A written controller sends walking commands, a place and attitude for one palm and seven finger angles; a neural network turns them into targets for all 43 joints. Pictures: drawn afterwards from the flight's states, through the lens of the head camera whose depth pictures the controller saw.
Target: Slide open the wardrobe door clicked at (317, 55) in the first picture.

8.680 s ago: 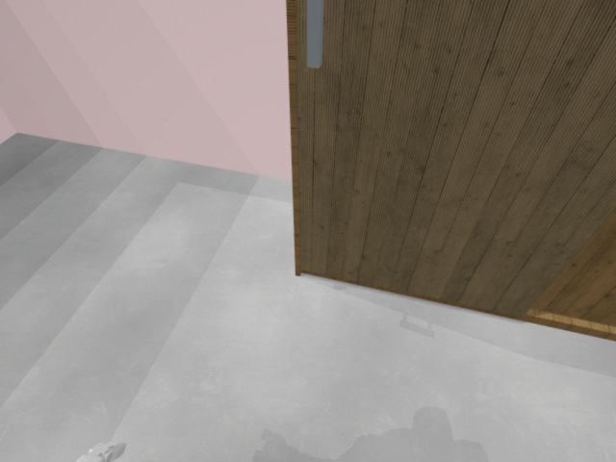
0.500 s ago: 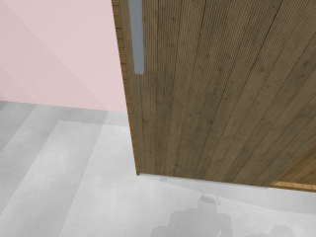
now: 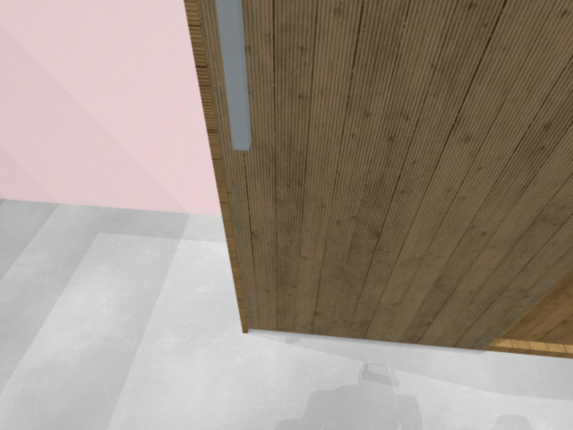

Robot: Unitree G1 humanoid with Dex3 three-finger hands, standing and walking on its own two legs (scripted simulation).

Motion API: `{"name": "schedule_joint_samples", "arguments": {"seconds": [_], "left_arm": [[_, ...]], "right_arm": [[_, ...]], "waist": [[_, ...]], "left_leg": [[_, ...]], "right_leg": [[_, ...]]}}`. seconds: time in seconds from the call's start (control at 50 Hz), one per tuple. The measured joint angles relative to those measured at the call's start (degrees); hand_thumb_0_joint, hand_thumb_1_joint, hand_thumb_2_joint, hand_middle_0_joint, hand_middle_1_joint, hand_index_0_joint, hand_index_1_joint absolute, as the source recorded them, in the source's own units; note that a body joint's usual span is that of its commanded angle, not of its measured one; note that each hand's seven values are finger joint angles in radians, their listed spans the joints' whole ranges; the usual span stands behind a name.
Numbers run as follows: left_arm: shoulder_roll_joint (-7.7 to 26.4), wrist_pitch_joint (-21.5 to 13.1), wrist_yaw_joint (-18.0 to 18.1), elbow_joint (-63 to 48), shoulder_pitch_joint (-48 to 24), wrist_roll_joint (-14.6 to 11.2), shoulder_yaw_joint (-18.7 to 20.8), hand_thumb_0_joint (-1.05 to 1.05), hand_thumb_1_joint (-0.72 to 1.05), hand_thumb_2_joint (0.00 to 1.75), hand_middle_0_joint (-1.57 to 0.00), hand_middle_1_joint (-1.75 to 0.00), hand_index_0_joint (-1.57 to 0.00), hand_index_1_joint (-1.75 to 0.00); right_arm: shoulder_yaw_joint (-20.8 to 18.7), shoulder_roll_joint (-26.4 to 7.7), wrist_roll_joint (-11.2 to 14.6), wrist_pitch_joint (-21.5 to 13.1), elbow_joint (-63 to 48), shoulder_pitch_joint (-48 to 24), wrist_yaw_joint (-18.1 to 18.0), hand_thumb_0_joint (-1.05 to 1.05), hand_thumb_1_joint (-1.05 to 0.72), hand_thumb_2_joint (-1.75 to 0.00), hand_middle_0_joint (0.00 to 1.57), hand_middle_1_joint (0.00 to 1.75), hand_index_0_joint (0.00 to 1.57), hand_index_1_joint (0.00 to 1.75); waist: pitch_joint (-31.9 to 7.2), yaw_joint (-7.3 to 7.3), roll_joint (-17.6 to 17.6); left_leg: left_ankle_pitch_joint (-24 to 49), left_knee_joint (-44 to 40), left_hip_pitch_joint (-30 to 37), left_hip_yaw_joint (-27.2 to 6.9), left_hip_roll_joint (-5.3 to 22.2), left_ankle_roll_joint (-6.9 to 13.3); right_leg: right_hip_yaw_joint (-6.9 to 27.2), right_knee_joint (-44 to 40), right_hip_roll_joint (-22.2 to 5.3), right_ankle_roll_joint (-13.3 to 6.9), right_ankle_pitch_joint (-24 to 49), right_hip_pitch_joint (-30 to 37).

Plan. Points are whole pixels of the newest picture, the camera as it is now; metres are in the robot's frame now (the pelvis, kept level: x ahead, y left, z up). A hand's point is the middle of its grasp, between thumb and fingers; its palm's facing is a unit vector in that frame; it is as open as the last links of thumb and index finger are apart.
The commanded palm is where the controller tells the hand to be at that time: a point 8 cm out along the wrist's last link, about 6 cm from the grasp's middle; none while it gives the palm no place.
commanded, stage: shuffle to correct the standing spot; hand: left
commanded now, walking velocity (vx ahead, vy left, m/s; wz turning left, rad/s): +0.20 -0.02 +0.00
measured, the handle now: (239, 71) +0.56 +0.11 +0.24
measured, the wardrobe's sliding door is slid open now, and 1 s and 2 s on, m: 0.00 0.00 0.00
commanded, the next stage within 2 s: come to a stop and stand still in 0.16 s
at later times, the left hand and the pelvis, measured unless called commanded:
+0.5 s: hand out of the picture +0.13 +0.18 -0.19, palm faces +0.04 -0.98 -0.19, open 7.3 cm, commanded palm none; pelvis +0.12 +0.01 -0.01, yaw +0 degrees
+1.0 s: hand (156, 418) +0.18 +0.23 -0.18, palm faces +0.07 -0.99 -0.15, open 7.3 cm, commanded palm none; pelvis +0.12 +0.05 +0.00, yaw +0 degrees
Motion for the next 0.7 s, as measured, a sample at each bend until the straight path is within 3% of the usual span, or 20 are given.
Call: {"name": "schedule_joint_samples", "arguments": {"seconds": [0.24, 0.28, 0.34, 0.38, 0.46, 0.52, 0.54, 0.6, 0.64, 0.7], "left_arm": [[-3.0, -1.6, 0.1, 1.1, 5.9, -0.3, 1.0, 0.00, 0.91, 0.90, -0.20, -0.30, -0.20, -0.30], [-3.0, -1.1, 0.2, 1.9, 6.4, -0.4, 1.2, 0.00, 0.91, 0.90, -0.20, -0.30, -0.20, -0.30], [-3.3, 0.1, 0.5, 3.1, 5.3, -0.4, 0.9, 0.00, 0.91, 0.90, -0.20, -0.30, -0.20, -0.30], [-3.0, 0.7, 0.9, 2.6, 3.3, -0.4, 1.2, 0.00, 0.91, 0.90, -0.20, -0.30, -0.20, -0.30], [-2.0, 0.9, 0.8, -1.1, -2.1, -0.5, 1.7, 0.01, 0.91, 0.90, -0.20, -0.30, -0.20, -0.30], [-0.4, 0.6, 1.0, -3.5, -4.7, -0.1, 2.2, 0.01, 0.93, 0.90, -0.20, -0.30, -0.20, -0.30], [0.3, 0.2, 0.9, -4.3, -5.0, 0.0, 2.4, 0.01, 0.94, 0.90, -0.20, -0.30, -0.20, -0.30], [0.9, -0.7, 1.2, -5.0, -7.3, -0.2, 2.7, 0.01, 0.93, 0.90, -0.20, -0.30, -0.20, -0.30], [0.6, -0.2, 1.4, -5.6, -8.9, -0.2, 2.7, 0.01, 0.93, 0.90, -0.20, -0.30, -0.20, -0.30], [0.1, 0.8, 1.7, -6.5, -10.9, 0.2, 2.6, 0.01, 0.92, 0.90, -0.20, -0.30, -0.20, -0.30]], "right_arm": [[0.2, 1.5, 0.2, -1.0, 0.2, 3.0, -0.1, 0.00, -0.91, -0.90, 0.20, 0.30, 0.20, 0.30], [0.1, 2.2, 0.1, -2.1, -0.1, 2.0, -0.4, 0.00, -0.91, -0.90, 0.20, 0.30, 0.20, 0.30], [0.6, 2.7, 0.0, -4.0, -1.2, 2.0, -1.7, 0.00, -0.91, -0.90, 0.20, 0.30, 0.20, 0.30], [1.0, 3.5, -0.1, -3.9, -1.3, 2.9, -2.3, 0.00, -0.91, -0.90, 0.20, 0.30, 0.20, 0.30], [1.5, 5.0, 0.0, -2.4, 0.2, 4.2, -2.5, 0.00, -0.91, -0.90, 0.20, 0.30, 0.20, 0.30], [0.9, 5.6, 0.3, -1.0, 1.0, 4.7, -2.3, 0.00, -0.91, -0.90, 0.20, 0.30, 0.20, 0.30], [0.6, 5.7, 0.5, -0.6, 1.1, 4.9, -2.2, 0.00, -0.91, -0.90, 0.21, 0.30, 0.20, 0.30], [-0.8, 4.7, 1.2, 1.1, 0.7, 3.5, -2.0, 0.00, -0.90, -0.90, 0.21, 0.30, 0.20, 0.30], [-1.6, 3.5, 1.2, 1.9, -0.1, 1.5, -2.1, 0.00, -0.91, -0.90, 0.21, 0.30, 0.20, 0.30], [-2.2, 1.9, 0.9, 2.3, -2.0, -2.0, -1.9, 0.00, -0.91, -0.90, 0.20, 0.30, 0.20, 0.30]], "waist": [[0.7, 1.03, 0.6], [1.3, 1.10, -1.2], [2.6, 0.01, -1.2], [3.4, -0.68, -0.9], [5.8, -0.74, -0.3], [7.5, -0.43, 0.3], [7.6, -0.47, 0.3], [8.2, -0.83, 1.1], [8.7, -0.77, 1.6], [9.2, -0.66, 1.4]], "left_leg": [[-10.8, 10.6, -0.8, -0.1, 1.7, -0.1], [-11.6, 9.4, 1.1, 1.3, 0.7, 0.7], [-11.7, 6.9, 4.7, 2.6, 0.9, 1.0], [-11.0, 4.1, 6.9, 2.5, 0.9, 0.9], [-10.1, 0.6, 9.8, 1.3, 0.7, 0.3], [-12.3, 3.0, 10.3, 0.7, 1.2, -0.5], [-13.5, 6.0, 9.5, 0.4, 1.4, -0.7], [-18.1, 24.1, 1.2, -3.0, 1.2, -1.2], [-20.0, 33.1, -3.7, -4.8, 0.6, -1.3], [-19.9, 34.7, -7.9, -5.2, 0.6, -1.9]], "right_leg": [[-1.3, 2.9, 1.0, 0.3, -7.0, 3.1], [-0.8, 9.0, -0.2, -0.4, -7.0, 0.9], [-2.1, 28.2, 0.3, -1.4, -9.4, -7.7], [-3.8, 32.1, 0.1, -1.2, -8.8, -12.0], [-5.8, 21.8, -1.1, -0.8, -2.0, -15.1], [-6.9, 11.5, -1.1, -1.3, 6.0, -13.7], [-7.1, 9.3, -1.2, -1.6, 9.4, -12.6], [-8.3, 9.8, -1.4, -1.9, 3.3, -11.6], [-8.7, 8.9, -1.4, -1.6, 3.0, -11.0], [-8.4, 7.1, -1.7, -1.0, 4.7, -10.7]]}}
